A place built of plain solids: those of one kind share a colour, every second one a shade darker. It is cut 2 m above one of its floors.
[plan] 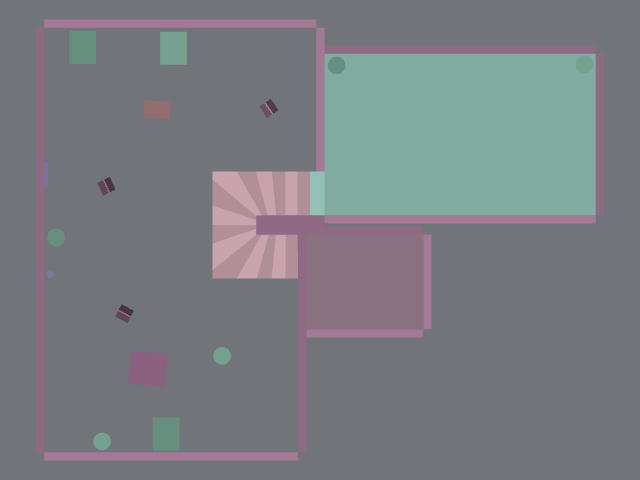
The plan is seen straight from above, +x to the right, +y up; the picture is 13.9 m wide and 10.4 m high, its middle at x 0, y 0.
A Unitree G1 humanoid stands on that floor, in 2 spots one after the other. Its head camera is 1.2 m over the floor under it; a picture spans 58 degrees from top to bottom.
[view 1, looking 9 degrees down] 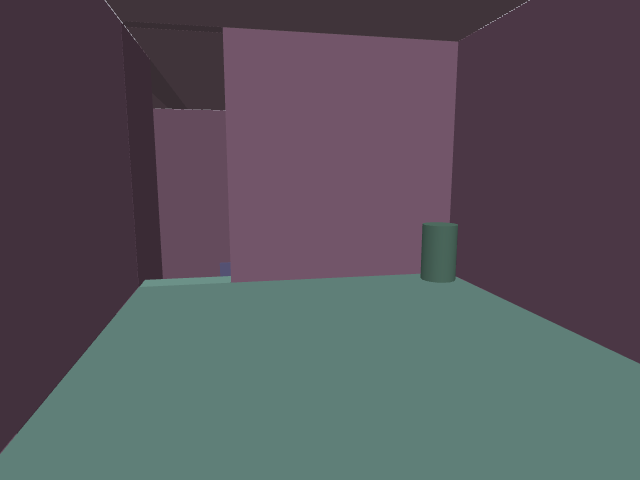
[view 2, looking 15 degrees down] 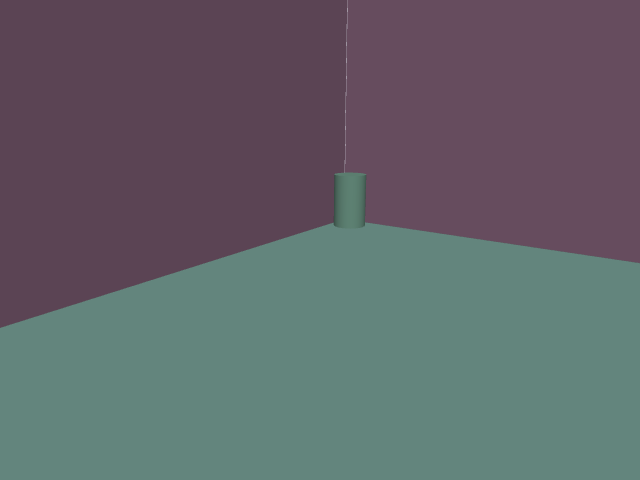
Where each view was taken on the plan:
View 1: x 4.80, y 1.56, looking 169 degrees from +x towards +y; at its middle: wall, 4.85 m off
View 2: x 1.32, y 1.04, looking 36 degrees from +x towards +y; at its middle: floor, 4.64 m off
